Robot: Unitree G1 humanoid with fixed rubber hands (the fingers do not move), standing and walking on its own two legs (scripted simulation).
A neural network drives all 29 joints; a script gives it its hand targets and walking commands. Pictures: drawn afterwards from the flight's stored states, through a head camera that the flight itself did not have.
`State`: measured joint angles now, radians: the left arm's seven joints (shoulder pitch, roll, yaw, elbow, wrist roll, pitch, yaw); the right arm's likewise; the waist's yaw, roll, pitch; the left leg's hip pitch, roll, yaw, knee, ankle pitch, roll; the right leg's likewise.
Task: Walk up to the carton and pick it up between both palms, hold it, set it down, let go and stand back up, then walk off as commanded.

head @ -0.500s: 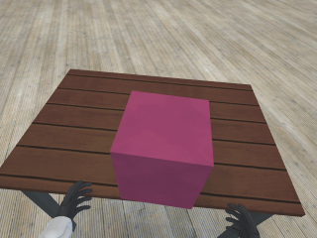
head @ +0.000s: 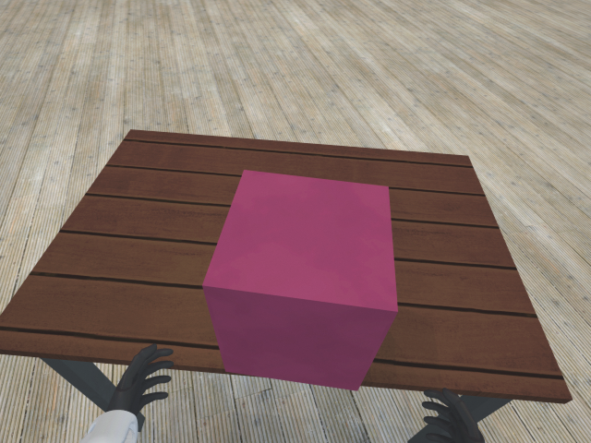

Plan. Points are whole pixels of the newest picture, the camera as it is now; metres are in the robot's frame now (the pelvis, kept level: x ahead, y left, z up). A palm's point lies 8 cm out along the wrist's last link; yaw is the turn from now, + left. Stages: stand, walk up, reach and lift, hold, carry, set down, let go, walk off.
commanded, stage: set down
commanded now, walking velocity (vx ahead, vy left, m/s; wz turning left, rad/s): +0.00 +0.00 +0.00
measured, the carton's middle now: (302, 284) +0.35 +0.01 +0.01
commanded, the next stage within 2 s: let go in 0.02 s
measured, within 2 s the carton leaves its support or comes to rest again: neither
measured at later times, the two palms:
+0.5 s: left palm (127, 408) +0.18 +0.24 -0.04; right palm out of the picture +0.15 -0.23 -0.08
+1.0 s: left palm out of the picture +0.13 +0.30 -0.09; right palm out of the picture +0.13 -0.30 -0.08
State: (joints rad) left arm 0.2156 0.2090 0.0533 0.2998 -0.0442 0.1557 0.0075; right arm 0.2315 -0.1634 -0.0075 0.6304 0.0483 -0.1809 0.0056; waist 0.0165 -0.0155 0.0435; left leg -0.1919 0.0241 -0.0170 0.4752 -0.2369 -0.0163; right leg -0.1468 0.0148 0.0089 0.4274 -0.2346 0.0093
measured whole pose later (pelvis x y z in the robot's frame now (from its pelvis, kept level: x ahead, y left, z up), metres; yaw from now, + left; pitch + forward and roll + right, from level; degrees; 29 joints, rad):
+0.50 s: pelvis +0.00 +0.00 +0.00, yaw +0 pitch -3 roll -1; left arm 0.21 0.21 0.05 0.32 -0.03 0.13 0.01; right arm 0.19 -0.19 -0.02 0.72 0.04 -0.19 0.02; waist 0.02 -0.01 0.04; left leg -0.19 0.02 -0.02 0.48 -0.24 -0.02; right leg -0.15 0.01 0.01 0.43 -0.23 0.01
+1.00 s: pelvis +0.01 +0.00 +0.00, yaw +0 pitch -2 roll -1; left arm 0.21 0.38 0.05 0.71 0.02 -0.01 -0.01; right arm 0.19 -0.37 -0.02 0.82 0.00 -0.05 0.02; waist 0.02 -0.01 0.04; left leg -0.19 0.02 -0.02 0.48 -0.25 -0.01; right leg -0.15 0.01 0.01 0.43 -0.25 0.01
